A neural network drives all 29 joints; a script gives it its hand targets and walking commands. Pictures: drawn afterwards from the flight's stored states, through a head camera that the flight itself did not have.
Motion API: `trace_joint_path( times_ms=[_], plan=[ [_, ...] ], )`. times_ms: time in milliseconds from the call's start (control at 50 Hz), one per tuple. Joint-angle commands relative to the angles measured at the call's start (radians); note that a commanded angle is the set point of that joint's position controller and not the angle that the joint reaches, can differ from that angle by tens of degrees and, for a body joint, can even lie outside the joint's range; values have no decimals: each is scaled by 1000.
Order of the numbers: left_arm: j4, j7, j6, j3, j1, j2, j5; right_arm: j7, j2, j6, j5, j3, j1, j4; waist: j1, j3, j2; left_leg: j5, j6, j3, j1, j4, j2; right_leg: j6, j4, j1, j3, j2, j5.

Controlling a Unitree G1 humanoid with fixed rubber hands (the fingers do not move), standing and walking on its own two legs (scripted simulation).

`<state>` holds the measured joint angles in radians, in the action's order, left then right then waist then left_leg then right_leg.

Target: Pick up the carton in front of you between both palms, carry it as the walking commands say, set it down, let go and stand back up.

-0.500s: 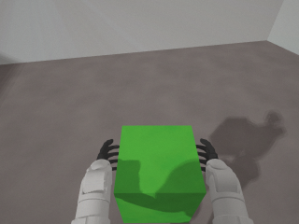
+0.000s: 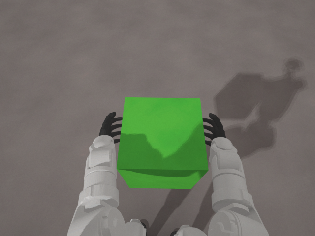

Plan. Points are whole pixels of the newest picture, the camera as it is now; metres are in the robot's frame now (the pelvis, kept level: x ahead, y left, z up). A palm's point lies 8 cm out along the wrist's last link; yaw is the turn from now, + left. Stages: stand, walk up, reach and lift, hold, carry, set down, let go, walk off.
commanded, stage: set down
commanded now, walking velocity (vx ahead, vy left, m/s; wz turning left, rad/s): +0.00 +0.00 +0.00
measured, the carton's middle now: (161, 147) +0.37 +0.01 -0.09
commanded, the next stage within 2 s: none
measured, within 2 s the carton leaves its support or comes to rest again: rests again in 1.90 s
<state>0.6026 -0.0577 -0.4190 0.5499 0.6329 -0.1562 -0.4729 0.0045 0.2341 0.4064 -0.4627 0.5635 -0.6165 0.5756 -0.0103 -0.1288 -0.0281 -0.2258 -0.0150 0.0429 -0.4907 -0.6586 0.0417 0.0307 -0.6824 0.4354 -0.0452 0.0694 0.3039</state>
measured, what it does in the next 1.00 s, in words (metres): lowers itself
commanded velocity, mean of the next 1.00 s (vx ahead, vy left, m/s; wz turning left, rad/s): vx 0.00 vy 0.00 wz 0.00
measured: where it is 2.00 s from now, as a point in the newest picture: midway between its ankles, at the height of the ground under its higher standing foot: outside the picture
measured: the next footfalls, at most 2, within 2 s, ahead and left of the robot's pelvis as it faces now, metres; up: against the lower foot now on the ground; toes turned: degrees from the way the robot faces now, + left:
none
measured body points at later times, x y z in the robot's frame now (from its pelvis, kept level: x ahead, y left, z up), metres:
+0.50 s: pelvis -0.01 +0.02 -0.12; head +0.21 +0.04 +0.27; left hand +0.43 +0.18 -0.20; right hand +0.42 -0.12 -0.19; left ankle +0.07 +0.11 -0.72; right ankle +0.03 -0.10 -0.72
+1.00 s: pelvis -0.04 +0.01 -0.25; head +0.26 +0.04 +0.08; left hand +0.46 +0.20 -0.36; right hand +0.46 -0.11 -0.36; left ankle +0.07 +0.11 -0.72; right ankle +0.03 -0.10 -0.72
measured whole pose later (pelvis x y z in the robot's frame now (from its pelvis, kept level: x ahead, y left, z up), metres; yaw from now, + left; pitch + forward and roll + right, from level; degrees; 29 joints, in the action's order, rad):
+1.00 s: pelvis -0.04 +0.01 -0.25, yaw -4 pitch +44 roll -3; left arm 0.73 0.04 -0.27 0.41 1.07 0.09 -0.17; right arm -0.13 0.04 0.24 -0.15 0.45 -1.05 0.69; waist -0.05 0.06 -0.05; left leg -0.48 0.00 0.05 -2.02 -1.73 0.10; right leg -0.03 -1.75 1.95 -0.03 0.16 0.58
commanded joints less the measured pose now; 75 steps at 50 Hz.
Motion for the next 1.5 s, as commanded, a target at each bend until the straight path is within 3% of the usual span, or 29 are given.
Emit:
trace_joint_path(
  times_ms=[0,80,140,200,260,360,440,580,800,1040,1240,1440,1480],
  plan=[
    [71,-142,128,-349,405,-648,130,133,653,-126,131,-367,-412,70,-2,414,28,171,-14,29,125,-23,56,-28,41,121,-45,33,-167],
    [63,-142,249,-493,448,-736,199,139,731,-248,207,-526,-474,52,-11,658,31,292,1,37,63,-156,65,-41,-92,239,-39,52,-256],
    [-5,-137,298,-640,499,-790,262,139,773,-298,278,-673,-523,-3,-21,950,37,438,9,44,54,-272,64,-50,-206,307,-37,71,-362],
    [-73,-122,304,-752,531,-816,325,130,787,-306,336,-775,-550,-64,-16,1195,46,550,16,48,72,-369,64,-57,-299,416,-30,84,-396],
    [-86,-116,275,-792,540,-829,352,131,793,-282,367,-811,-557,-69,-15,1246,51,500,26,41,9,-425,68,-63,-356,546,-18,91,-323],
    [1,-136,199,-722,564,-834,326,160,794,-210,350,-732,-603,8,-24,1082,39,216,28,22,-240,-457,80,-63,-415,708,2,96,-107],
    [71,-144,165,-646,611,-819,301,173,783,-175,321,-647,-658,73,-25,1017,40,124,23,20,-359,-504,81,-58,-472,831,16,100,-27],
    [111,-129,178,-602,716,-785,307,155,757,-189,317,-586,-767,125,-29,1090,47,144,34,6,-480,-640,91,-60,-610,1000,30,114,-17],
    [98,-106,178,-649,899,-723,389,90,728,-197,389,-641,-964,96,-59,1274,43,135,51,-30,-611,-845,100,-71,-815,1109,58,141,8],
    [153,-120,165,-593,1058,-621,409,46,661,-189,410,-598,-1148,139,-85,1228,28,78,50,-55,-802,-1012,96,-72,-988,1216,77,147,57],
    [188,-139,167,-565,1185,-533,433,31,587,-194,439,-582,-1286,168,-104,1189,25,72,46,-68,-907,-1146,83,-68,-1127,1278,92,145,69],
    [179,-143,183,-624,1324,-463,527,29,522,-210,535,-647,-1425,162,-124,1193,33,134,43,-66,-903,-1280,64,-57,-1273,1301,104,134,42],
    [140,-149,189,-630,1356,-456,557,30,531,-212,549,-674,-1446,148,-137,1192,-10,163,38,-65,-950,-1294,67,-53,-1300,1270,101,131,2]
  ],
)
